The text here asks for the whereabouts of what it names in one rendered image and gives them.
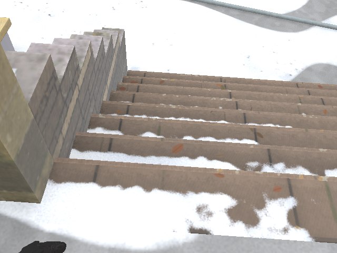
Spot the left robot hand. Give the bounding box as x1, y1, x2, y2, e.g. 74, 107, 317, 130
19, 241, 66, 253

